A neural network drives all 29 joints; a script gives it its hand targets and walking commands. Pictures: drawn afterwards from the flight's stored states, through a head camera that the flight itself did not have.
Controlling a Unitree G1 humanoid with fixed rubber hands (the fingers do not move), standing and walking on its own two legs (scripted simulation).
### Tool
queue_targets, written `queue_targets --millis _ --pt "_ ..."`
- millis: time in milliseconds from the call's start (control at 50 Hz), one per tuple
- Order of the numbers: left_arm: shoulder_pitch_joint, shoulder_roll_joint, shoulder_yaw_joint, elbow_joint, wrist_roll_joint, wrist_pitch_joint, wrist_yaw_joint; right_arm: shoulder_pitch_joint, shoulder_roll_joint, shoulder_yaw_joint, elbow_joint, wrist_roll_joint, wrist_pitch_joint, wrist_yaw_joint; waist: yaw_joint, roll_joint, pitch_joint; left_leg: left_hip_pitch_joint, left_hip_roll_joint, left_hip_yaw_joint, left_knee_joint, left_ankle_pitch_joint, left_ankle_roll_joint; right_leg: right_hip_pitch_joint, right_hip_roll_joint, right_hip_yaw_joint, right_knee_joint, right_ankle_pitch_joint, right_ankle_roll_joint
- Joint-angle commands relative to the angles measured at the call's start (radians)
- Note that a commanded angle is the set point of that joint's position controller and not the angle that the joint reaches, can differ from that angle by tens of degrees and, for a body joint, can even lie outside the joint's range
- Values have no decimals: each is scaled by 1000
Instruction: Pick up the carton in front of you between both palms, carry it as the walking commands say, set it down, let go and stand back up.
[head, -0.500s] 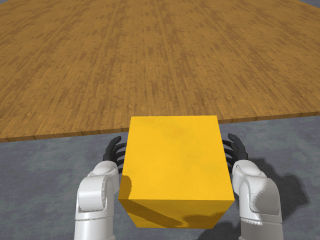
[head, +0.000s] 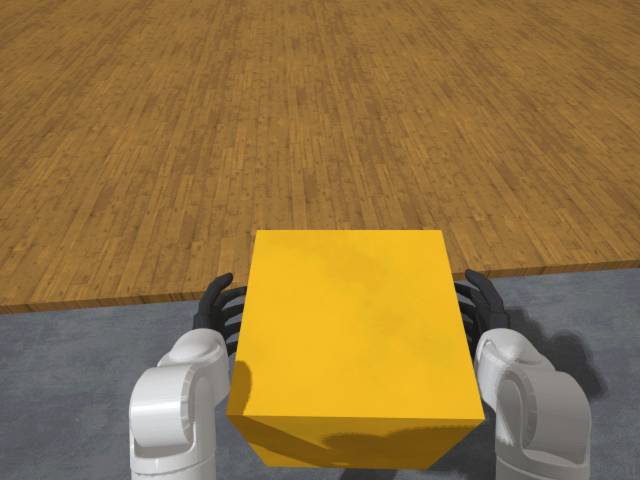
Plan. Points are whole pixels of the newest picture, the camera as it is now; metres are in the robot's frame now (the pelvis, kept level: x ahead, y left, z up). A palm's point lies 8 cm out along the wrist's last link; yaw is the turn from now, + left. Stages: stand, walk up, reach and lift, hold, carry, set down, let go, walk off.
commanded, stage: carry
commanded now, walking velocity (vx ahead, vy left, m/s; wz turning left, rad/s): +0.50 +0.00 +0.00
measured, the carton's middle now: (347, 357) +0.26 +0.00 +0.04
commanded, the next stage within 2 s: none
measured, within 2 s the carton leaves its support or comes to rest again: neither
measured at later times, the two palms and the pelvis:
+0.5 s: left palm (270, 151) +0.58 +0.12 +0.13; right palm (452, 150) +0.59 -0.18 +0.12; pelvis +0.33 -0.04 +0.00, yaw +3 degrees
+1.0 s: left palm (291, 62) +0.93 +0.11 +0.13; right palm (425, 59) +0.93 -0.19 +0.14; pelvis +0.57 -0.03 +0.00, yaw +1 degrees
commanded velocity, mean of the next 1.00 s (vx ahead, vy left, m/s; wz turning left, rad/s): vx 0.28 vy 0.00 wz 0.00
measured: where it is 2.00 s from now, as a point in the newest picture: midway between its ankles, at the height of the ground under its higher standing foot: (362, 341)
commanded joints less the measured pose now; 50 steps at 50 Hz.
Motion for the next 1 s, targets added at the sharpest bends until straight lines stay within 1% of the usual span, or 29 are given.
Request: queue_targets --millis 0,20,40,80,140,200,240,320,360,400,420,440,460,480,520,540,580,640,720,760,800,820,840,860,880,900,920,960,980 --pt "-425 -795 -695 -92 -325 -21 -175 -321 839 652 -43 326 20 160 -17 192 -259 608 378 -665 -398 -32 124 -527 28 93 465 67 -53" --pt "-413 -839 -699 -72 -325 -33 -185 -335 874 671 -52 329 8 171 -12 108 -249 543 345 -568 -395 -12 95 -519 -8 103 418 132 -64" --pt "-406 -876 -699 -61 -320 -49 -193 -352 902 692 -66 333 -3 182 -4 74 -234 498 316 -475 -408 18 58 -503 -32 109 345 191 -64" --pt "-385 -905 -699 -36 -294 -75 -199 -362 929 715 -61 343 -26 195 -2 103 -237 480 283 -364 -422 41 30 -473 -17 67 230 227 -51" --pt "-340 -899 -705 -7 -264 -97 -191 -324 887 718 -47 343 -38 209 -6 125 -182 490 258 -281 -474 22 38 -519 -4 10 65 292 -29" --pt "-329 -858 -712 -19 -251 -99 -180 -297 838 702 -40 332 -40 210 -7 166 -126 539 228 -202 -473 151 37 -564 4 -31 -108 370 -15" --pt "-331 -838 -707 -48 -259 -93 -177 -291 823 699 -50 331 -35 205 -9 155 -103 533 218 -163 -464 216 38 -536 19 -63 -196 401 -17" --pt "-374 -793 -713 -114 -296 -67 -172 -288 782 676 -91 312 -17 181 -16 191 -29 543 204 -104 -439 322 21 -471 39 -102 -307 452 -39" --pt "-423 -762 -709 -162 -320 -51 -168 -326 752 667 -132 315 -4 167 -17 198 -39 536 207 -83 -366 389 3 -359 55 -125 -339 451 -65" --pt "-410 -713 -676 -165 -323 -33 -159 -363 716 673 -164 330 17 153 10 134 -141 456 144 3 -91 465 -39 -56 142 -211 -386 342 -61" --pt "-412 -696 -658 -161 -321 -23 -153 -381 675 660 -173 333 29 148 29 71 -208 304 118 -11 117 315 -60 143 50 -84 -403 257 -65" --pt "-433 -656 -637 -141 -313 -16 -146 -435 651 671 -209 349 44 140 44 -196 -279 31 0 -28 447 86 -112 321 -243 431 -545 41 -203" --pt "-437 -664 -631 -141 -329 -10 -141 -451 654 681 -204 355 57 139 40 -295 -287 -122 -53 -151 614 -281 -107 367 -312 636 -668 157 -260" --pt "-492 -690 -648 -160 -346 -3 -143 -465 665 673 -194 347 58 137 29 -195 -278 -172 6 -225 717 -287 -70 325 -308 544 -643 257 -266" --pt "-577 -729 -663 -170 -360 -3 -147 -546 708 667 -175 359 56 132 12 -35 -258 -156 83 -255 664 -164 -42 200 -251 336 -606 419 -206" --pt "-645 -724 -668 -174 -364 -5 -146 -589 717 664 -162 361 53 130 9 -6 -269 -125 101 -261 599 -116 -40 167 -219 255 -604 421 -172" --pt "-715 -670 -648 -130 -361 1 -138 -626 684 639 -86 343 55 113 18 -46 -249 -118 73 -216 528 -86 -45 116 -180 157 -606 494 -164" --pt "-758 -579 -599 5 -339 14 -119 -689 609 591 28 301 62 72 24 -105 -218 -164 35 -156 395 -50 -59 144 -149 49 -562 802 -173" --pt "-846 -559 -526 135 -324 21 -93 -797 590 519 142 284 76 39 17 -116 -171 -107 2 -113 177 42 -55 105 -110 -48 -513 939 -166" --pt "-903 -580 -505 167 -304 19 -82 -881 611 512 161 303 76 43 13 -114 -172 -41 -31 -93 81 115 -47 103 -94 -71 -464 947 -154" --pt "-979 -591 -474 211 -294 16 -74 -964 621 490 201 315 74 48 4 -128 -182 50 -41 -104 -3 174 -41 86 -83 -90 -389 872 -136" --pt "-1019 -598 -463 226 -295 13 -69 -995 632 479 226 326 72 51 -10 -108 -190 125 -48 -87 -89 242 -38 69 -66 -112 -309 818 -123" --pt "-1044 -595 -447 257 -279 12 -64 -1027 629 462 257 323 70 50 -21 -49 -209 241 -52 -69 -184 359 -47 27 -37 -128 -227 769 -91" --pt "-1068 -588 -427 276 -272 12 -57 -1043 631 440 297 323 68 51 -25 18 -263 377 25 -143 -182 609 -48 -21 5 -113 -131 631 -53" --pt "-1112 -597 -416 299 -265 9 -47 -1069 632 418 326 317 61 46 -29 137 -327 545 192 -323 -54 1019 32 -144 63 -80 -24 255 -27" --pt "-1104 -623 -418 326 -264 4 -43 -1091 641 423 341 334 52 48 -51 274 -420 680 300 -491 -66 1065 165 -281 120 -10 99 -50 -22" --pt "-1135 -648 -419 331 -269 -4 -42 -1083 677 408 370 333 44 52 -49 257 -453 649 295 -507 -114 942 188 -277 124 54 108 -138 -36" --pt "-1221 -721 -419 336 -279 -22 -49 -1186 753 438 349 354 22 64 -36 187 -448 601 277 -454 -148 709 156 -273 91 94 -67 -149 -61" --pt "-1256 -759 -426 335 -287 -37 -56 -1226 796 448 334 357 8 67 -32 145 -440 578 232 -396 -139 667 118 -234 98 90 -201 -98 -63"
